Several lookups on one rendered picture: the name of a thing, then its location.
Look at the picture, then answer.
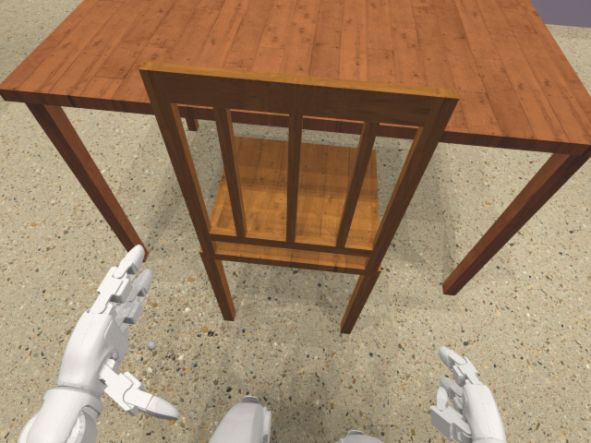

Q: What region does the table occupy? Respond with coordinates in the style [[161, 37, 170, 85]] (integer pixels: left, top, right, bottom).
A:
[[0, 0, 591, 295]]

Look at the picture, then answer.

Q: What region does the chair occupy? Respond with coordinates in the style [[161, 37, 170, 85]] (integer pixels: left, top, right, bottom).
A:
[[139, 61, 459, 334]]

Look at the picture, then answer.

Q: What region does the left robot shin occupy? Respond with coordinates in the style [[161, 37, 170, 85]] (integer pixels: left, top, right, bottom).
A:
[[241, 396, 260, 404]]

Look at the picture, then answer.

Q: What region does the robot left forearm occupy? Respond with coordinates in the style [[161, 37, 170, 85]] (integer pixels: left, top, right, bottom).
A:
[[18, 387, 103, 443]]

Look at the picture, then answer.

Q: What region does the left robot hand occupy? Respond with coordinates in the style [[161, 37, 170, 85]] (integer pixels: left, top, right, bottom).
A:
[[57, 245, 179, 421]]

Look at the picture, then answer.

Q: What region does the robot left thigh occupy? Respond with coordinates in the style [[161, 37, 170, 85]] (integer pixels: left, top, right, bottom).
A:
[[209, 402, 271, 443]]

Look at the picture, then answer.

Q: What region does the right robot hand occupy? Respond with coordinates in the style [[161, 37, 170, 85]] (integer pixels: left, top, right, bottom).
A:
[[430, 346, 506, 443]]

